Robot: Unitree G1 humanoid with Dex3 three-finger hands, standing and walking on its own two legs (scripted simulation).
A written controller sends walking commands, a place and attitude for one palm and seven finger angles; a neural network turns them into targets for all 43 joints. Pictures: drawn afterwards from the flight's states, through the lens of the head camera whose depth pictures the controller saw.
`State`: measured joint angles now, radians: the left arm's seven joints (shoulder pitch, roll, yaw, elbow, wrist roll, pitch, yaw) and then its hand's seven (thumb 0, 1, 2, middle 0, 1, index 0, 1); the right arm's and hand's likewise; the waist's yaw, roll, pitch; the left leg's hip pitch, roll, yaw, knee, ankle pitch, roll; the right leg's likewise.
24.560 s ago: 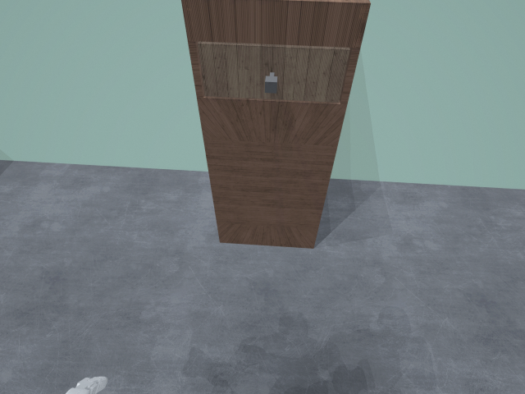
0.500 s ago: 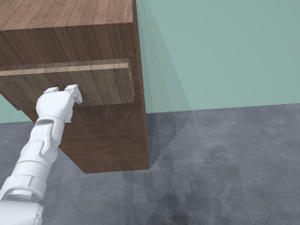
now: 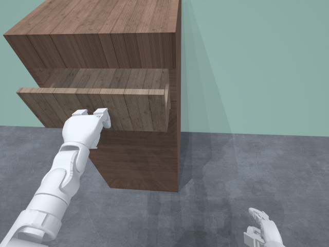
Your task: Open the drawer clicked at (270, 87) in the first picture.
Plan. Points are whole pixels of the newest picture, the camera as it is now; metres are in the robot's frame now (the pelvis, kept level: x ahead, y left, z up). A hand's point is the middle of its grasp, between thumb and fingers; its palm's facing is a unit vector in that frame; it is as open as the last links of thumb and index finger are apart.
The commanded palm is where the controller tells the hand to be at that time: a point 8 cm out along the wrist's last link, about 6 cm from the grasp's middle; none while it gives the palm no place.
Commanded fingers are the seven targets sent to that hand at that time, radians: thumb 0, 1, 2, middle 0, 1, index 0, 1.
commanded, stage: pull the drawer open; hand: left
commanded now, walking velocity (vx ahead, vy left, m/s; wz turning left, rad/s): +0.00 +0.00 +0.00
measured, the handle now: (92, 123) +0.40 +0.23 +0.07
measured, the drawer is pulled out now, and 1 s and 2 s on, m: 0.10 0.19 0.30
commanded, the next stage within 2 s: open the thumb to release the handle in 1.72 s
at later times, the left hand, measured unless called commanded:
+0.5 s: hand (81, 169) +0.28 +0.23 +0.05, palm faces +0.03 -0.09 -1.00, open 6.1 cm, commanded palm +0.25 +0.24 +0.11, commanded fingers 0.00 0.90 0.90 -0.40 -1.35 -0.40 -1.35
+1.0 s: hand (80, 173) +0.27 +0.23 +0.05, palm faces -0.01 -0.09 -1.00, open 6.0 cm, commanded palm +0.22 +0.23 +0.11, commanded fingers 0.00 0.90 0.90 -0.40 -1.35 -0.40 -1.35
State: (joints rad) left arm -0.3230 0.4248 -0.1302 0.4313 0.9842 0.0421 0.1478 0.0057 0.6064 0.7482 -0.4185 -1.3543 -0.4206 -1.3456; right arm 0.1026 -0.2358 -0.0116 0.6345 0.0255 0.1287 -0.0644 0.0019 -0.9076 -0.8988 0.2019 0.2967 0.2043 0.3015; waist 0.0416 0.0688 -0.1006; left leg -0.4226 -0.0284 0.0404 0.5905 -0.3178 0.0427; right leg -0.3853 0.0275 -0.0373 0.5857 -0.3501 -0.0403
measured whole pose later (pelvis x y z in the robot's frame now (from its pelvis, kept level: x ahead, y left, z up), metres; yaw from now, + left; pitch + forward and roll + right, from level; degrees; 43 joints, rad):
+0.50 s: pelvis +0.01 +0.00 +0.00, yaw -1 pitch +8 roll +0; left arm 0.19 0.44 -0.04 -0.07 0.95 0.04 0.23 0.01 0.61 0.77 -0.42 -1.35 -0.42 -1.35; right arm 0.16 -0.29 -0.05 0.63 0.00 0.11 -0.04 0.01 -0.91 -0.90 0.20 0.30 0.20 0.30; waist 0.05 0.08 -0.08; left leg -0.40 -0.02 0.06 0.60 -0.34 0.04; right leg -0.37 0.04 -0.01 0.60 -0.37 -0.04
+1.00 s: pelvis -0.01 -0.01 +0.00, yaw -1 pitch +5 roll +1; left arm 0.08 0.43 -0.03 0.05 0.95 0.02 0.15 0.00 0.63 0.74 -0.42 -1.35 -0.42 -1.35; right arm 0.08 -0.24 0.01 0.63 -0.01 0.11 -0.06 0.01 -0.91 -0.90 0.20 0.30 0.21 0.30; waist 0.06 0.07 -0.06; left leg -0.36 -0.01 0.05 0.57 -0.31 0.02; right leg -0.34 0.05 -0.02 0.59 -0.34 -0.06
